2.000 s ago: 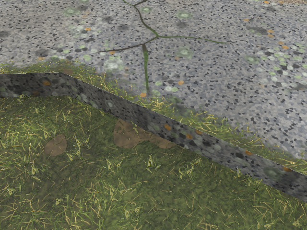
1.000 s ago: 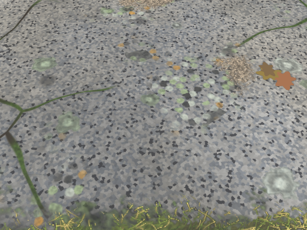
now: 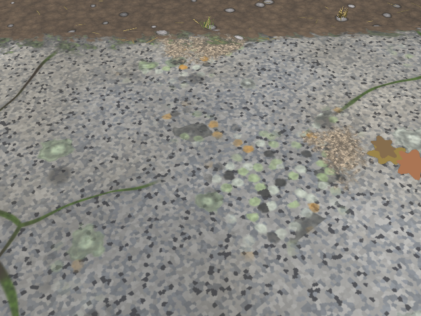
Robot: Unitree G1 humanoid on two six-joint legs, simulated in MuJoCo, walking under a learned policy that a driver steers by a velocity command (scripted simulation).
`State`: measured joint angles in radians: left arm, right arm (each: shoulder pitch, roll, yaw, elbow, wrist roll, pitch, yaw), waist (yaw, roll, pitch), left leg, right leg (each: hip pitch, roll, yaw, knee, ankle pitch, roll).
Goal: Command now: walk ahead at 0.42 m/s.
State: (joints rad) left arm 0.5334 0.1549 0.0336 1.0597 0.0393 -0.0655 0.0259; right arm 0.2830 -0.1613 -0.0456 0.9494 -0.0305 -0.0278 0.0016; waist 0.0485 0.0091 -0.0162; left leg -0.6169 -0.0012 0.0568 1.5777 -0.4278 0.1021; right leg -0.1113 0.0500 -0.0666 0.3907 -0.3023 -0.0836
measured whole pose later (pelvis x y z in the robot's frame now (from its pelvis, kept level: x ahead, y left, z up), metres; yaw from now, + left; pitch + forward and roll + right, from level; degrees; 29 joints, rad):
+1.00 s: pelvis +0.55 +0.07 +0.18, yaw +3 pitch +1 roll +0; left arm 0.24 0.21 0.05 0.87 0.01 -0.09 0.01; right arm 0.31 -0.20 -0.06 0.87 -0.01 -0.06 -0.03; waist -0.01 0.02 0.06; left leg -0.44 -0.02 -0.05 1.19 -0.36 0.03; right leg -0.23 0.07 -0.14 0.38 -0.16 -0.12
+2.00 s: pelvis +0.64 +0.08 +0.18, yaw +24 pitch +0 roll +1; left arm 0.28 0.20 0.01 0.74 0.02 -0.02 0.03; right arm 0.22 -0.23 -0.05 0.74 -0.01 0.04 0.00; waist 0.01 0.03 0.01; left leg -0.28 -0.05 -0.05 0.62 -0.38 0.00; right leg -0.21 0.02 -0.01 0.45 -0.25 -0.05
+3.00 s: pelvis +0.86 +0.25 +0.19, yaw +23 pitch +0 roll +0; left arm 0.23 0.25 0.04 0.85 0.03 -0.02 -0.01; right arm 0.33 -0.21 -0.02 0.85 -0.02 -0.07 0.00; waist -0.01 -0.04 0.07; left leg -0.17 -0.05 0.09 0.33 -0.15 0.09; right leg -0.52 -0.02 0.01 0.99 -0.30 -0.02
